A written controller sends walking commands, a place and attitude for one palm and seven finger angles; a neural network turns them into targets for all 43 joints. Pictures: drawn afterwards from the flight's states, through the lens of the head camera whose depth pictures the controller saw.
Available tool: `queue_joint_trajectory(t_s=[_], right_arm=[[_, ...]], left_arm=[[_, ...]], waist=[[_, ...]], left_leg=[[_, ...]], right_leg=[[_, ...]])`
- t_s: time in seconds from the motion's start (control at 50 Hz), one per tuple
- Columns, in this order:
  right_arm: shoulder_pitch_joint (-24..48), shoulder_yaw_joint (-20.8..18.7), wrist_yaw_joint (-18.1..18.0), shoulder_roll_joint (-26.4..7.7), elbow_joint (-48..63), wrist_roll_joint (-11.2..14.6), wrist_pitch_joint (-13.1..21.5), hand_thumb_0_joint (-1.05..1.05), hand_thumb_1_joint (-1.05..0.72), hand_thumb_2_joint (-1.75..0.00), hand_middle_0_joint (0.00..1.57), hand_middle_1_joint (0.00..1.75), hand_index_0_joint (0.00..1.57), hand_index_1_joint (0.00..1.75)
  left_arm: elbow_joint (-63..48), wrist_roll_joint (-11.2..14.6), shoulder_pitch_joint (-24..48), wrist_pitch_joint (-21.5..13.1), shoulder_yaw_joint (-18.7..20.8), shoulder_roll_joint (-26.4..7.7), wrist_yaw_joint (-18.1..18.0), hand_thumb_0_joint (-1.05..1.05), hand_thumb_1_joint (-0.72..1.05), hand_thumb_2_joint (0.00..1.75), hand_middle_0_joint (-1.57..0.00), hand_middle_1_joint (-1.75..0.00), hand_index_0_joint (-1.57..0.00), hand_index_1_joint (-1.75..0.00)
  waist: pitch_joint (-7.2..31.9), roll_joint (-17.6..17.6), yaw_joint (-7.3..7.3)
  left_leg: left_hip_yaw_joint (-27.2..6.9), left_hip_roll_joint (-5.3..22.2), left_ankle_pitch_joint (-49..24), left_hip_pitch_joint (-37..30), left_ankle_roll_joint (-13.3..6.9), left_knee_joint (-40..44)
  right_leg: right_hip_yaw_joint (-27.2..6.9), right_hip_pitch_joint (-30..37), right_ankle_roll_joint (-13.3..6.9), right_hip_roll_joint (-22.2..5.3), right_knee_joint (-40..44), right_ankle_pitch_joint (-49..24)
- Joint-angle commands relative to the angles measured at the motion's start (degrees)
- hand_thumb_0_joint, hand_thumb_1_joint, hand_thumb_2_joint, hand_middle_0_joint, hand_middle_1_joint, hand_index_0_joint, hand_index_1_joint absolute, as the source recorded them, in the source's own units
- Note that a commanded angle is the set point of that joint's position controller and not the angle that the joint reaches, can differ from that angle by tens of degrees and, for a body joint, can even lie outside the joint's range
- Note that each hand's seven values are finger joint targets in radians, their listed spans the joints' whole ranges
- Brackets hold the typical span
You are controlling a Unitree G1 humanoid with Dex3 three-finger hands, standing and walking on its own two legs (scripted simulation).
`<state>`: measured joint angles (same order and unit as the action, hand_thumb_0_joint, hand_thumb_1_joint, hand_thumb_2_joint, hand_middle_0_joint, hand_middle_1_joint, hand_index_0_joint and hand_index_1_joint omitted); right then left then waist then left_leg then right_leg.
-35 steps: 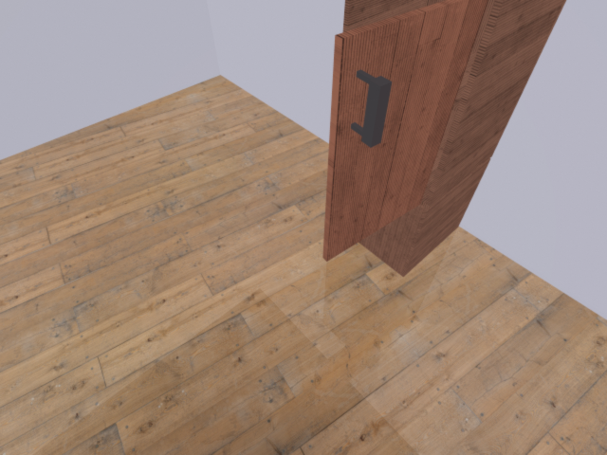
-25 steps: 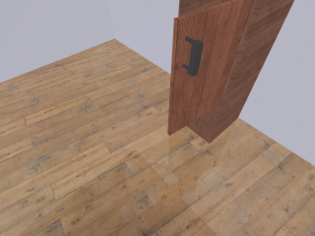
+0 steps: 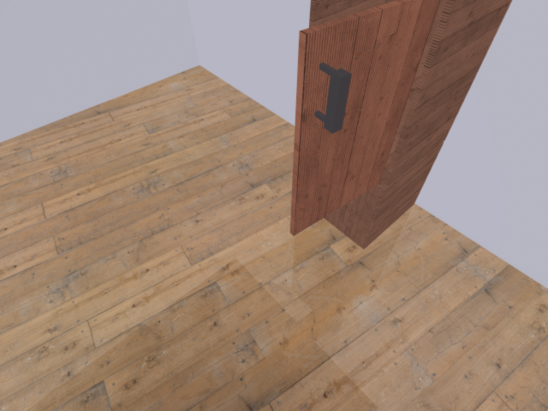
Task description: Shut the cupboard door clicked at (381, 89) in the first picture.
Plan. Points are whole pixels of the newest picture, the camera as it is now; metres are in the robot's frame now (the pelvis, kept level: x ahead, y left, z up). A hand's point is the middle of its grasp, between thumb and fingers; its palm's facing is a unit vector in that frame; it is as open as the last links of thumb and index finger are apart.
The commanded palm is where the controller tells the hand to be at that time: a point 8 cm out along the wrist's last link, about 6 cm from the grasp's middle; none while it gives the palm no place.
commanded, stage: look at it before walking up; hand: left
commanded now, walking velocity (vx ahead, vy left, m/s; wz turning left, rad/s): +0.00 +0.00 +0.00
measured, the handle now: (329, 97) +0.65 -0.07 +0.12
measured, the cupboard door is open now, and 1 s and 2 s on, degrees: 84 84 84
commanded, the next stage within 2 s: walk around to get in front in 0.14 s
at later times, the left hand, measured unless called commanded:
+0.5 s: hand out of the picture +0.04 +0.19 -0.18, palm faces -0.06 -0.97 -0.24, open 7.4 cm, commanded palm none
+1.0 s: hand out of the picture +0.10 +0.13 -0.17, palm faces -0.31 -0.91 -0.29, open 7.4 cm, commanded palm none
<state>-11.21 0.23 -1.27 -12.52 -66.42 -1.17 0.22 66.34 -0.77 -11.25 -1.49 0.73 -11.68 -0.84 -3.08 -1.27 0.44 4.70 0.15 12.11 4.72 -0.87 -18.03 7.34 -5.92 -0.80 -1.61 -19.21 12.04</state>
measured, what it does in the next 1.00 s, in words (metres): lifts its left foot, turning right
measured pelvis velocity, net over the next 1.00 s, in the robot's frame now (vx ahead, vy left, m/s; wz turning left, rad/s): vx -0.02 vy -0.05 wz -0.37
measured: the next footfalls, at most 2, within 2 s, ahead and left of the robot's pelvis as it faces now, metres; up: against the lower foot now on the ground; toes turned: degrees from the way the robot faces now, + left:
left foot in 1.30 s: +0.12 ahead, +0.07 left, +0.00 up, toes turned -31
right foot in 1.74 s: -0.03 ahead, -0.14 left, +0.00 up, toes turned -52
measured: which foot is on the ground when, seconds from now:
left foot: down 0.00-0.82, up 0.84-1.00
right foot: down 0.00-1.00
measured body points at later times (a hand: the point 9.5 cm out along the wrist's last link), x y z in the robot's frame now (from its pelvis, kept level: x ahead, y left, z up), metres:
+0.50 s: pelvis +0.00 -0.01 -0.01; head +0.03 -0.02 +0.44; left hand +0.04 +0.24 -0.16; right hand +0.02 -0.26 -0.17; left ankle -0.02 +0.10 -0.75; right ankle -0.02 -0.10 -0.75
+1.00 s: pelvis -0.02 -0.05 -0.01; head +0.05 -0.09 +0.43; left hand +0.12 +0.18 -0.15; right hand -0.01 -0.31 -0.17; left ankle -0.01 +0.12 -0.66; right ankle -0.05 -0.12 -0.75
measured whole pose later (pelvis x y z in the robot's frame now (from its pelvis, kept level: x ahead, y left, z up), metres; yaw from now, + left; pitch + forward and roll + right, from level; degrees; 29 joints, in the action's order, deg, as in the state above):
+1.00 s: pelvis -0.02 -0.05 -0.01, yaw -21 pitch +2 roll +2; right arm -5.1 -3.8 -1.0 -13.2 -53.8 -0.9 -3.9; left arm 54.5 -1.5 -11.5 1.4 4.1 -11.3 -0.7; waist -8.4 -0.9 -1.1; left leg 1.1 3.3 24.0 27.5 3.9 -64.6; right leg -2.6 -16.0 -3.8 2.9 -30.4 16.0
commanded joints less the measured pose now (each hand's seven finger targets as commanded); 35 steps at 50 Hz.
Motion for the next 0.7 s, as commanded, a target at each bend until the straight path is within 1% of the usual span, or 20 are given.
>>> queue_joint_trajectory(t_s=[0.0, 0.06, 0.08, 0.22, 0.24, 0.28, 0.3, 0.38, 0.42, 0.44, 0.46, 0.5, 0.54, 0.56, 0.58, 0.6, 0.62, 0.64, 0.66, 0.68], right_arm=[[-1.24, -1.57, -0.57, -8.06, 1.92, 0.21, 0.95, 0.0, -0.9, -0.9, 0.2, 0.3, 0.2, 0.3], [-0.57, -1.54, -0.54, -8.65, 2.03, 0.2, 0.94, 0.0, -0.9, -0.9, 0.2, 0.3, 0.2, 0.3], [-0.64, -1.53, -0.55, -8.76, 2.17, 0.28, 0.9, 0.0, -0.9, -0.9, 0.2, 0.3, 0.2, 0.3], [0.72, -1.64, -0.48, -9.82, 2.33, 0.21, 0.96, 0.0, -0.9, -0.9, 0.2, 0.3, 0.2, 0.3], [0.8, -1.71, -0.54, -9.8, 2.34, 0.17, 0.85, 0.0, -0.9, -0.9, 0.2, 0.3, 0.2, 0.3], [-1.49, -1.12, -0.79, -5.39, 1.95, 0.13, 0.15, 0.0, -0.9, -0.9, 0.2, 0.3, 0.2, 0.3], [-2.3, -1.18, -0.96, -4.95, 1.86, 0.08, -0.3, 0.0, -0.9, -0.9, 0.2, 0.3, 0.2, 0.3], [-2.09, -2.51, -1.38, -6.4, 4.44, 0.06, -1.31, 0.0, -0.9, -0.9, 0.2, 0.3, 0.2, 0.3], [-1.47, -3.14, -1.47, -6.58, 5.99, 0.02, -1.63, 0.0, -0.9, -0.9, 0.2, 0.3, 0.2, 0.3], [-1.56, -3.39, -1.52, -6.61, 6.76, 0.01, -1.78, 0.0, -0.9, -0.9, 0.2, 0.3, 0.2, 0.3], [-1.3, -3.62, -1.56, -6.71, 7.35, 0.0, -1.82, 0.0, -0.9, -0.9, 0.2, 0.3, 0.2, 0.3], [-1.3, -4.04, -1.59, -6.72, 8.54, 0.03, -1.88, 0.0, -0.9, -0.9, 0.2, 0.3, 0.2, 0.3], [-1.3, -4.47, -1.68, -7.41, 9.49, -0.07, -1.71, 0.0, -0.9, -0.9, 0.2, 0.3, 0.2, 0.3], [-1.28, -4.82, -1.74, -8.07, 10.0, -0.17, -1.65, 0.0, -0.9, -0.9, 0.2, 0.3, 0.2, 0.3], [-1.8, -5.12, -1.78, -9.11, 10.35, -0.24, -1.55, 0.0, -0.9, -0.9, 0.2, 0.3, 0.2, 0.3], [-1.98, -5.42, -1.82, -9.8, 10.49, -0.49, -1.23, 0.0, -0.9, -0.9, 0.2, 0.3, 0.2, 0.3], [-2.36, -5.41, -1.81, -9.92, 10.76, -0.75, -0.96, 0.0, -0.9, -0.9, 0.2, 0.3, 0.2, 0.3], [-2.15, -5.17, -1.8, -9.64, 11.26, -0.88, -0.76, 0.0, -0.9, -0.9, 0.2, 0.3, 0.2, 0.3], [-1.17, -5.14, -1.8, -9.35, 11.85, -0.95, -0.62, 0.0, -0.9, -0.9, 0.2, 0.3, 0.2, 0.3], [-0.15, -5.31, -1.74, -9.41, 12.57, -1.04, -0.52, 0.0, -0.9, -0.9, 0.2, 0.3, 0.2, 0.3]], left_arm=[[-2.3, 0.27, -1.28, -0.84, 1.7, -9.06, -0.71, 0.0, 0.9, 0.9, -0.2, -0.3, -0.2, -0.3], [-2.31, 0.3, -0.83, -0.86, 1.69, -9.44, -0.63, 0.0, 0.9, 0.9, -0.2, -0.3, -0.2, -0.3], [-2.44, 0.24, -0.64, -0.93, 1.8, -9.81, -0.65, 0.0, 0.9, 0.9, -0.2, -0.3, -0.2, -0.3], [-2.68, 0.29, 0.61, -1.04, 1.79, -10.85, -0.57, 0.0, 0.9, 0.9, -0.2, -0.3, -0.2, -0.3], [-2.8, 0.28, 0.76, -0.91, 1.77, -10.76, -0.56, 0.0, 0.9, 0.9, -0.2, -0.3, -0.2, -0.3], [-2.54, 0.25, -1.02, -0.05, 1.48, -7.18, -0.8, 0.0, 0.9, 0.9, -0.2, -0.3, -0.2, -0.3], [-2.59, 0.26, -1.08, 0.43, 1.53, -7.15, -0.84, 0.0, 0.9, 0.9, -0.2, -0.3, -0.2, -0.3], [-4.72, -0.1, -1.13, 1.67, 3.01, -8.89, -0.59, 0.0, 0.9, 0.9, -0.2, -0.3, -0.2, -0.3], [-6.08, -0.27, -0.77, 2.26, 3.63, -9.38, -0.33, 0.0, 0.9, 0.9, -0.2, -0.3, -0.2, -0.3], [-6.78, -0.32, -0.72, 2.47, 3.83, -9.47, -0.24, 0.0, 0.9, 0.9, -0.2, -0.3, -0.2, -0.3], [-7.35, -0.35, -0.64, 2.62, 4.03, -9.3, -0.12, 0.0, 0.9, 0.9, -0.2, -0.3, -0.2, -0.3], [-8.54, -0.52, -0.21, 2.92, 4.33, -9.24, 0.05, 0.0, 0.9, 0.9, -0.2, -0.3, -0.2, -0.3], [-9.97, -0.54, 0.37, 3.14, 4.5, -8.3, 0.31, 0.0, 0.9, 0.9, -0.2, -0.3, -0.2, -0.3], [-10.6, -0.6, 0.63, 3.28, 4.57, -7.58, 0.49, 0.0, 0.9, 0.9, -0.2, -0.3, -0.2, -0.3], [-11.33, -0.61, 1.0, 3.41, 4.52, -6.54, 0.65, 0.0, 0.9, 0.9, -0.2, -0.3, -0.2, -0.3], [-12.27, -0.69, 1.57, 3.85, 4.57, -5.56, 0.95, 0.0, 0.9, 0.9, -0.2, -0.3, -0.2, -0.3], [-13.41, -0.83, 2.72, 4.26, 4.79, -5.15, 1.17, 0.0, 0.9, 0.9, -0.2, -0.3, -0.2, -0.3], [-13.98, -0.89, 3.15, 4.42, 5.07, -5.01, 1.31, 0.0, 0.9, 0.9, -0.2, -0.3, -0.2, -0.3], [-14.29, -0.82, 3.11, 4.39, 5.15, -4.7, 1.46, 0.0, 0.9, 0.9, -0.2, -0.3, -0.2, -0.3], [-14.28, -0.83, 2.49, 4.12, 5.08, -3.87, 1.61, 0.0, 0.9, 0.9, -0.2, -0.3, -0.2, -0.3]], waist=[[1.65, 1.34, -0.1], [1.47, 0.7, -0.1], [1.63, 1.62, -0.16], [2.58, 1.47, -0.1], [1.9, 1.47, -0.1], [2.99, 1.38, 0.16], [2.14, 1.56, 0.31], [2.27, 2.89, 0.16], [1.83, 2.59, 0.26], [2.0, 3.4, 0.33], [1.71, 2.63, 0.31], [1.96, 3.09, 0.34], [2.02, 0.12, 0.44], [1.99, -1.97, 0.41], [2.69, -5.6, 0.49], [1.9, -10.24, 0.53], [1.26, -11.42, 0.97], [0.51, -10.42, 0.58], [0.29, -8.81, 0.11], [0.72, -5.87, -0.55]], left_leg=[[-6.24, 7.33, -11.51, 1.41, -0.45, 2.77], [-6.26, 7.39, -11.34, 1.37, -0.38, 2.98], [-6.45, 7.43, -11.54, 1.47, -0.41, 2.91], [-6.32, 7.64, -12.32, 0.6, -0.27, 3.08], [-5.89, 7.81, -11.72, 0.38, -0.15, 3.0], [-3.95, 8.17, -12.02, -0.4, 0.52, 0.75], [-3.15, 8.18, -11.53, 0.11, 0.79, -0.13], [-0.33, 8.49, -6.9, 1.65, 1.12, -4.36], [0.84, 8.48, -5.16, 2.43, 1.22, -6.2], [1.16, 8.6, -3.78, 2.65, 1.2, -6.99], [1.18, 8.71, -3.13, 2.57, 1.09, -7.56], [1.24, 9.38, -1.69, 2.62, 0.74, -8.25], [-0.64, 11.49, -1.27, 1.89, -0.27, -6.77], [-2.06, 13.68, -1.55, 1.04, -1.28, -5.24], [-4.42, 17.15, -2.52, 0.87, -3.03, -2.76], [-6.98, 21.91, -5.65, 1.32, -6.04, 0.47], [-8.14, 24.98, -9.15, 2.0, -8.72, 2.14], [-7.09, 25.33, -12.34, 2.8, -9.58, 1.74], [-5.05, 24.99, -14.3, 3.37, -9.32, 0.41], [-2.9, 24.2, -16.29, 2.89, -8.36, -1.85]], right_leg=[[-6.46, 1.05, -1.51, -7.19, 2.95, -11.99], [-6.72, 1.06, -1.55, -7.18, 3.32, -11.79], [-6.56, 1.24, -1.54, -6.96, 3.27, -12.14], [-6.78, 1.76, -1.61, -7.29, 3.33, -14.06], [-7.31, 0.85, -1.69, -7.2, 3.51, -14.02], [-7.82, -0.27, -1.33, -7.28, 1.95, -17.27], [-8.24, -0.86, -1.29, -7.38, 0.81, -18.68], [-10.78, -3.68, -2.18, -7.47, -2.18, -18.99], [-12.36, -5.62, -2.74, -7.6, -3.72, -19.07], [-12.88, -6.64, -2.92, -7.46, -4.19, -17.92], [-13.8, -8.03, -3.13, -7.19, -4.65, -17.18], [-14.25, -9.74, -3.0, -6.33, -5.78, -15.52], [-13.76, -12.57, -2.44, -4.03, -9.02, -13.53], [-12.08, -14.53, -1.73, -2.21, -12.2, -11.61], [-9.64, -15.51, -0.89, -0.3, -17.89, -6.94], [-6.74, -17.86, 0.08, 1.17, -26.5, 7.24], [-6.15, -19.85, 0.68, 1.07, -34.62, 16.59], [-7.38, -20.78, 0.84, 0.15, -37.73, 18.24], [-7.79, -20.44, 0.8, -0.77, -37.29, 18.23], [-6.97, -19.28, 0.64, -1.17, -34.11, 17.24]])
